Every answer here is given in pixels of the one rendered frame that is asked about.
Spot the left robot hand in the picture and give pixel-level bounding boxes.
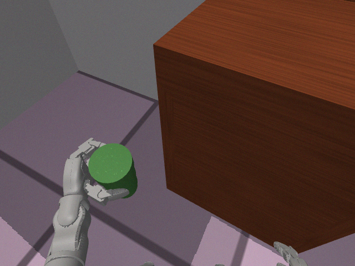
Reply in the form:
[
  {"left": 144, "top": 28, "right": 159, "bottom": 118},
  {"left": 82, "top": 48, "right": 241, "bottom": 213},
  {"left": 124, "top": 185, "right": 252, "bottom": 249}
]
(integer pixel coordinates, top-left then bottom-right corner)
[{"left": 63, "top": 138, "right": 129, "bottom": 206}]

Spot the left robot arm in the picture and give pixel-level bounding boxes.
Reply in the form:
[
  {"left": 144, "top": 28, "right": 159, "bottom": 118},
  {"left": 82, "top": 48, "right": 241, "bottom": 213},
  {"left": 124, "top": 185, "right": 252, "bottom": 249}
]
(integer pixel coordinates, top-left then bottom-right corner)
[{"left": 44, "top": 194, "right": 91, "bottom": 266}]

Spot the right robot hand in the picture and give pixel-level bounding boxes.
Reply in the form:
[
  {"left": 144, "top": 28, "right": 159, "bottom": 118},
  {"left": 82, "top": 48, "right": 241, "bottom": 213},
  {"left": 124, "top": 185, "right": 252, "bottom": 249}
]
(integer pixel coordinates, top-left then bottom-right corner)
[{"left": 273, "top": 242, "right": 308, "bottom": 266}]

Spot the cup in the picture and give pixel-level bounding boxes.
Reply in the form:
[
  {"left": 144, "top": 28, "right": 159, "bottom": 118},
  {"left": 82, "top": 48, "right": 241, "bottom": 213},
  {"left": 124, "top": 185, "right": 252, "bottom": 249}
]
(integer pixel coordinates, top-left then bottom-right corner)
[{"left": 88, "top": 144, "right": 138, "bottom": 198}]

